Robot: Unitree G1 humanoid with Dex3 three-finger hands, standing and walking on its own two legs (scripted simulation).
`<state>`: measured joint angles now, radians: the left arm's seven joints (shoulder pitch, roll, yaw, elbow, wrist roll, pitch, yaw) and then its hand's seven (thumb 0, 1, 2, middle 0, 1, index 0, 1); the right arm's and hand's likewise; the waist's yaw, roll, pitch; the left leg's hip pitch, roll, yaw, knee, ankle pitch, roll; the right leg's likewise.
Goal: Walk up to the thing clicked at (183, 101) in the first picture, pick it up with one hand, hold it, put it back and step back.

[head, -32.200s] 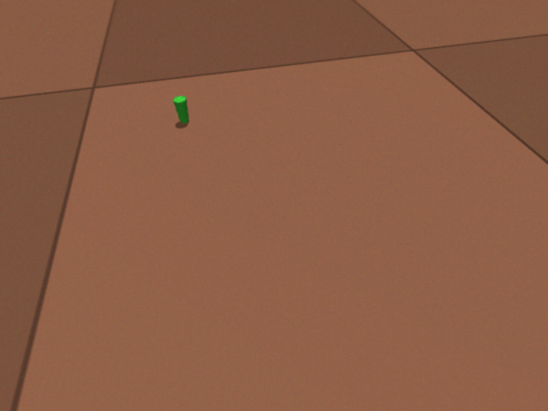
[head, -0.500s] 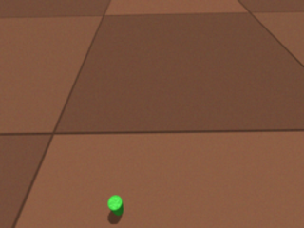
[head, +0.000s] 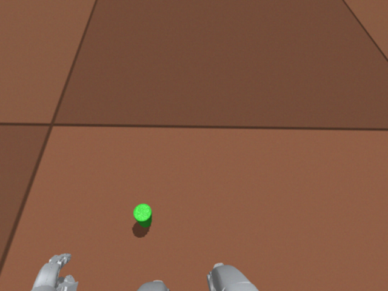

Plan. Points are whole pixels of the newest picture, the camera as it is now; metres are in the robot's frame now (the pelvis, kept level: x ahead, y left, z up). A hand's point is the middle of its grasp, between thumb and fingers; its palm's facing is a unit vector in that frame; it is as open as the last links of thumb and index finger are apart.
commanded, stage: step back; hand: left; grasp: from the side
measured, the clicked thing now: (144, 217) +0.45 +0.19 -0.69
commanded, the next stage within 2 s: none
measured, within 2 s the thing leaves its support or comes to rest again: neither
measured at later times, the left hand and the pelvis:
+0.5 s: hand out of the picture -0.01 +0.24 -0.14, palm faces -0.07 -0.91 -0.41, open 7.4 cm; pelvis -0.11 -0.02 +0.00, yaw -4 degrees
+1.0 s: hand out of the picture -0.15 +0.26 -0.16, palm faces -0.06 -0.92 -0.38, open 7.4 cm; pelvis -0.26 -0.01 +0.00, yaw -3 degrees
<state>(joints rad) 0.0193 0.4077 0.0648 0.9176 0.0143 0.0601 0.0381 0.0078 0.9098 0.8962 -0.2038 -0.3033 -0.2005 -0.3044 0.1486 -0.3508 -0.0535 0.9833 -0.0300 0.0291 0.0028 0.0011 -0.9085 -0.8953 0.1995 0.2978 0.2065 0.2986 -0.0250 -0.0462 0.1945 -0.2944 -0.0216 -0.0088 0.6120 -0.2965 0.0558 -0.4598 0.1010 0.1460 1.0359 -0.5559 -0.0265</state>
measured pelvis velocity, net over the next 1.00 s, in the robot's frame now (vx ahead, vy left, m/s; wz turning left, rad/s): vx -0.26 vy -0.01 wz -0.06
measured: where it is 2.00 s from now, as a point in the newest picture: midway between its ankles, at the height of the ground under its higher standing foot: outside the picture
